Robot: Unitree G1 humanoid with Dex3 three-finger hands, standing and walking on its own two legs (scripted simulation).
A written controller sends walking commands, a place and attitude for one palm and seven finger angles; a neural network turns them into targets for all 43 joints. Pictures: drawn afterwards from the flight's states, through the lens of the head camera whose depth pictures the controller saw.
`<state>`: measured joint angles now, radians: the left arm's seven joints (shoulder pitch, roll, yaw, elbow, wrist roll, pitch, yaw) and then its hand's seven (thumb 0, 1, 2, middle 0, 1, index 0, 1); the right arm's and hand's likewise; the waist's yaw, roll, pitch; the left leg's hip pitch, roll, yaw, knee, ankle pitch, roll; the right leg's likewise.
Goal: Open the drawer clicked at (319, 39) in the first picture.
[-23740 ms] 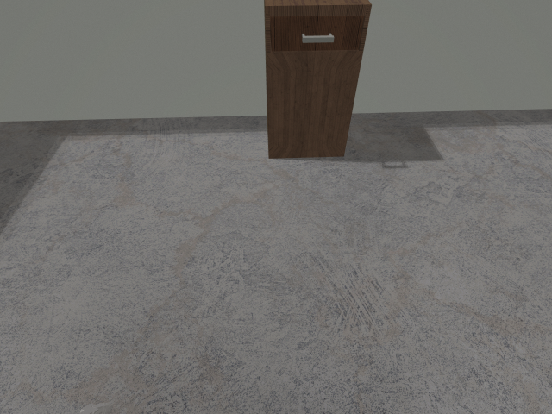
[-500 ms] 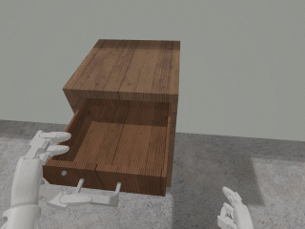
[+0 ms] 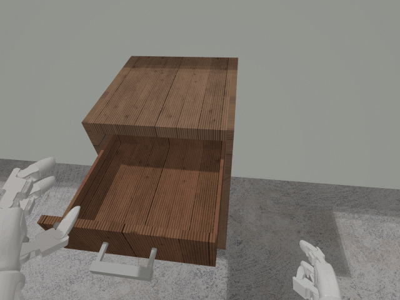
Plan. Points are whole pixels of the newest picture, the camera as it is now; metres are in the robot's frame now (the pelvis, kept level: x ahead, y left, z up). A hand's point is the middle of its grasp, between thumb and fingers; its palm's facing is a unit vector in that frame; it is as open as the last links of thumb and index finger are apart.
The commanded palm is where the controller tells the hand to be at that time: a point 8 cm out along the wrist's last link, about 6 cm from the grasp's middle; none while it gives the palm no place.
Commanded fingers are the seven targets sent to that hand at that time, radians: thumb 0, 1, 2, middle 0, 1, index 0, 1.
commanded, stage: draw the hand back to the body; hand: left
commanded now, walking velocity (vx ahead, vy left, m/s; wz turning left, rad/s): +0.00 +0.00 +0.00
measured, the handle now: (125, 260) +0.22 +0.21 -0.08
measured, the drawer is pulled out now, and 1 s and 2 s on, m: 0.30 0.30 0.30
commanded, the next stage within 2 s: step back with the hand held close in 0.30 s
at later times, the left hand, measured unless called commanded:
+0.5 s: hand (54, 223) +0.18 +0.24 +0.16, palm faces +0.38 -0.80 -0.46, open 7.5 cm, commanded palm +0.12 +0.27 +0.18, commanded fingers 0.00 0.90 0.90 -0.20 -0.30 -0.20 -0.30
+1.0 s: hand (14, 271) +0.11 +0.26 +0.15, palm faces +0.30 -0.81 -0.50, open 7.4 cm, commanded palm +0.05 +0.30 +0.18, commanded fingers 0.00 0.90 0.90 -0.20 -0.30 -0.20 -0.30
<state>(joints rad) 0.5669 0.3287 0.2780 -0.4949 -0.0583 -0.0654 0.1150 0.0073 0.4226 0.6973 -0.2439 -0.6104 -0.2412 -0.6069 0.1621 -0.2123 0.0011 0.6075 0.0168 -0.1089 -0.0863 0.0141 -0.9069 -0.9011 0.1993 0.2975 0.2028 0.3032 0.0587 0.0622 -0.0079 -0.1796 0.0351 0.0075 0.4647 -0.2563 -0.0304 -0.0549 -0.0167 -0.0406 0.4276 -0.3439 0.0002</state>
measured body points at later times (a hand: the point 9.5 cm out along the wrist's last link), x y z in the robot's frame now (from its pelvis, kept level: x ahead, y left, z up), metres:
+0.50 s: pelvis -0.01 -0.01 +0.00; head -0.01 -0.03 +0.45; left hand +0.15 +0.28 +0.19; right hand +0.19 -0.23 -0.09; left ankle +0.00 +0.14 -0.74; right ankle -0.07 -0.11 -0.74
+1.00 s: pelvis -0.08 +0.02 -0.01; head -0.03 +0.03 +0.44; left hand +0.09 +0.30 +0.18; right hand +0.12 -0.21 -0.09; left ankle +0.00 +0.14 -0.74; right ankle -0.07 -0.11 -0.74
